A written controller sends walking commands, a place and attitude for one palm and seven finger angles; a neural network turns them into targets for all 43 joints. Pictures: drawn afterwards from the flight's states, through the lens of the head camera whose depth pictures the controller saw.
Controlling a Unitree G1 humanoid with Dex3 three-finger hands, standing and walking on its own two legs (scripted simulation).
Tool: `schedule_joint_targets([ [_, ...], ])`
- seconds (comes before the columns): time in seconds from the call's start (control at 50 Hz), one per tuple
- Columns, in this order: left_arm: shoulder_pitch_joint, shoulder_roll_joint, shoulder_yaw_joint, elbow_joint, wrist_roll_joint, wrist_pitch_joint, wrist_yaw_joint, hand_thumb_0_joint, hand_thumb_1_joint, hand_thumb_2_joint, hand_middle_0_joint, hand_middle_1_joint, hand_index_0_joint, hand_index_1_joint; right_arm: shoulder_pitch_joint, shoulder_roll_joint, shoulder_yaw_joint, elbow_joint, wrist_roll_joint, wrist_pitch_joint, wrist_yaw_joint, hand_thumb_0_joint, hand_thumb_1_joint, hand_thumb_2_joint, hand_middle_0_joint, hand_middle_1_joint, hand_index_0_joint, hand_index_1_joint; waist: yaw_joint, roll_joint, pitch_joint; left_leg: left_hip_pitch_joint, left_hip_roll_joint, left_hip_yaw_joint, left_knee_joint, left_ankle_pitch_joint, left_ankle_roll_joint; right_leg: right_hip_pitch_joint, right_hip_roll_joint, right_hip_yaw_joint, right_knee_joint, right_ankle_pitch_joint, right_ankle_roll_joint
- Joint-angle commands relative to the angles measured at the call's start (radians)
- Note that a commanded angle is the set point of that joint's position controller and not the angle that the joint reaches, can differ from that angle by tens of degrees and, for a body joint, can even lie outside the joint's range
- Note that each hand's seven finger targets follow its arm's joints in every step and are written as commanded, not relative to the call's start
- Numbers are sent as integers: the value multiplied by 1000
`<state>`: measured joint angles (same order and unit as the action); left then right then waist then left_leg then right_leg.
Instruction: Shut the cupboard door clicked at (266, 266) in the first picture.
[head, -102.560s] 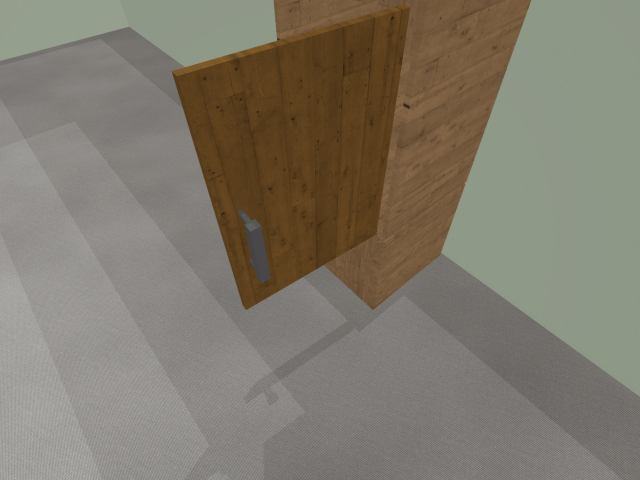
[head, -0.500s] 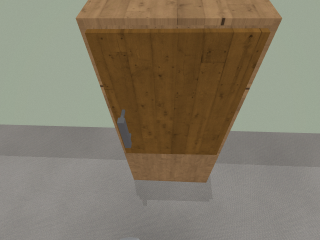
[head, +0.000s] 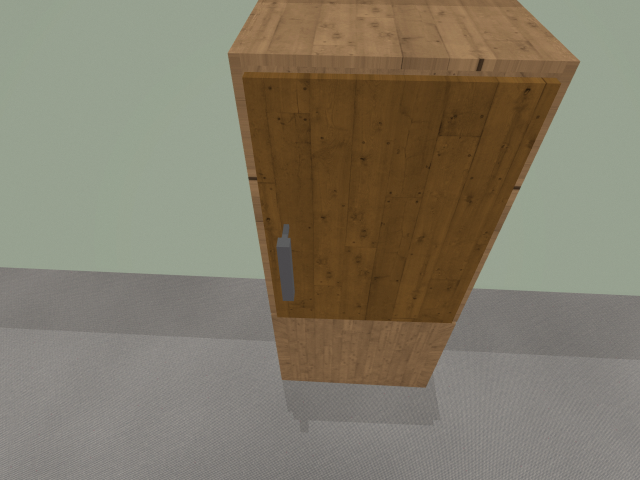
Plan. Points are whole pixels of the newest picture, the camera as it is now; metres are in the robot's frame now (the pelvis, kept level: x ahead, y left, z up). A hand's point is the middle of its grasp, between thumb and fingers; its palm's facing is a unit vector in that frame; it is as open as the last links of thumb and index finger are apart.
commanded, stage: come to a stop and stand still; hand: left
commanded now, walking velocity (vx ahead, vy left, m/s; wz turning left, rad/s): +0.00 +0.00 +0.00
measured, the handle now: (287, 263) +0.52 +0.11 -0.10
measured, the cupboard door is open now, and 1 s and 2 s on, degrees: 1 1 1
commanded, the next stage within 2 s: look again from close up in 0.08 s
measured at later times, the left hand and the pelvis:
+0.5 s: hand out of the picture +0.04 +0.15 -0.16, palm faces +0.01 -0.98 -0.21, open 7.3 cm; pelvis +0.02 -0.03 +0.01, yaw +0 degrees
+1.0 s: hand (229, 395) +0.22 +0.14 +0.00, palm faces +0.24 -0.97 -0.05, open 7.0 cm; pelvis +0.00 -0.06 -0.02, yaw +4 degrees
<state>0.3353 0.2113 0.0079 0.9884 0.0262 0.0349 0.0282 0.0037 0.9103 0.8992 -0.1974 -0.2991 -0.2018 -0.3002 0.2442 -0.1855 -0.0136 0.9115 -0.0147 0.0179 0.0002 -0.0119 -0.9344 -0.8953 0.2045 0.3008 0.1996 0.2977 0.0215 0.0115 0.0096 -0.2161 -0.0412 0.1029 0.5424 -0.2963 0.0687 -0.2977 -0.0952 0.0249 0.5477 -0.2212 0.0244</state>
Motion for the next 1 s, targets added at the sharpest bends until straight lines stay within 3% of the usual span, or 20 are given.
schedule_joint_targets([
  [0.0,15,80,6,-49,1,-34,1,0,900,900,-200,-300,-200,-300,10,-134,-34,-49,-1,-32,-10,0,-900,-900,200,300,200,300,-14,-10,64,-127,142,-203,-272,-189,-16,25,24,18,-80,-43,-42],
  [0.18,17,69,-3,2,-7,-47,3,0,900,900,-200,-300,-200,-300,53,-111,-16,34,5,-50,-18,0,-900,-900,200,300,200,300,-17,13,45,-65,140,-160,-252,1,-29,72,-3,29,-119,65,-39],
  [0.32,6,59,-5,36,-10,-53,7,0,900,900,-200,-300,-200,-300,78,-88,-7,91,8,-51,-23,0,-900,-900,200,300,200,300,-19,-15,44,-33,136,-131,-219,99,-38,94,-13,33,-138,117,-39],
  [0.4,-1,50,-4,48,-13,-53,8,0,900,900,-200,-300,-200,-300,82,-77,-4,116,6,-51,-25,0,-900,-900,200,300,200,300,-18,7,44,-30,136,-125,-223,103,-43,102,-13,35,-145,119,-42],
  [0.66,-23,52,1,60,-14,-61,11,0,900,900,-200,-300,-200,-300,88,-60,-3,160,6,-46,-27,0,-900,-900,200,300,200,300,-24,-45,31,13,137,-107,-200,148,-54,113,-16,45,-161,186,-49],
  [0.74,-20,49,2,62,-14,-61,12,0,900,900,-200,-300,-200,-300,83,-58,-2,167,6,-46,-28,0,-900,-900,200,300,200,300,-22,-19,40,15,139,-104,-208,148,-56,114,-14,45,-170,174,-51],
  [0.76,70,82,7,110,-7,-69,49,0,900,900,-200,-300,-200,-300,-9,-101,-10,102,12,-53,-20,0,-900,-900,200,300,200,300,18,-105,65,-35,167,-67,-11,179,-77,104,-67,66,-126,485,-38],
  [0.78,-856,695,439,-1525,-146,-357,34,0,900,900,-200,-300,-200,-300,71,-314,-52,-195,5,-244,-140,0,-900,-900,200,300,200,300,-145,-11,-342,268,123,-78,-28,345,-43,171,32,33,-11,334,-33],
  [0.8,-144,142,35,-1159,-155,-255,31,0,900,900,-218,-320,-218,-320,-62,-144,9,-197,58,-298,-128,0,-900,-900,200,300,200,300,-29,329,-414,216,49,-38,-36,427,-42,118,92,-64,34,175,-50],
  [0.82,-143,130,83,-1126,-203,-200,73,0,900,900,-237,-340,-237,-340,-69,-178,13,-163,59,-329,-117,0,-900,-900,200,300,200,300,-7,276,-353,156,68,-52,-70,389,-88,109,101,-107,-4,107,-54],
  [0.84,90,-124,-42,-882,-206,-112,62,0,900,900,-255,-360,-255,-360,-72,-119,8,-145,68,-351,-89,0,-900,-900,200,300,200,300,-30,146,-151,12,69,-91,-111,214,-85,35,81,-130,-18,41,-37],
  [0.86,-122,-6,25,-985,-211,-158,67,0,900,900,-273,-380,-273,-380,-48,-175,-17,-195,68,-366,-76,0,-900,-900,200,300,200,300,-76,79,7,-99,55,-128,-89,32,-79,-44,71,-108,-37,-34,-30],
  [0.88,-93,0,56,-935,-198,-214,49,0,900,900,-292,-400,-292,-400,-50,-174,-31,-234,56,-376,-71,0,-900,-900,200,300,200,300,-82,0,90,-188,42,-131,-58,-83,-76,-140,68,-114,-32,-148,-28],
  [0.9,-50,-19,62,-817,-198,-276,22,0,900,900,-310,-420,-310,-420,-62,-175,-37,-253,45,-383,-67,0,-900,-900,200,300,200,300,-79,-136,177,-286,26,-130,2,-140,-75,-243,73,-118,-12,-258,-24],
  [0.92,78,-22,104,-701,-209,-340,-19,0,900,900,-328,-440,-328,-440,-62,-168,-50,-283,43,-386,-55,0,-900,-900,200,300,200,300,-38,-166,179,-345,12,-119,57,-138,-82,-277,69,-110,12,-315,-32],
  [0.94,169,-68,87,-651,-232,-417,-74,0,900,900,-347,-460,-347,-460,-62,-155,-53,-314,30,-393,-38,0,-900,-900,200,300,200,300,-11,-267,143,-410,7,-109,123,-139,-87,-320,68,-106,64,-371,-32],
  [0.98,256,-43,136,-654,-278,-588,-201,0,900,900,-383,-500,-383,-500,-77,-160,-76,-366,16,-395,-12,0,-900,-900,200,300,200,300,34,-343,14,-519,1,-90,268,-129,-94,-343,58,-50,163,-408,-43],
])
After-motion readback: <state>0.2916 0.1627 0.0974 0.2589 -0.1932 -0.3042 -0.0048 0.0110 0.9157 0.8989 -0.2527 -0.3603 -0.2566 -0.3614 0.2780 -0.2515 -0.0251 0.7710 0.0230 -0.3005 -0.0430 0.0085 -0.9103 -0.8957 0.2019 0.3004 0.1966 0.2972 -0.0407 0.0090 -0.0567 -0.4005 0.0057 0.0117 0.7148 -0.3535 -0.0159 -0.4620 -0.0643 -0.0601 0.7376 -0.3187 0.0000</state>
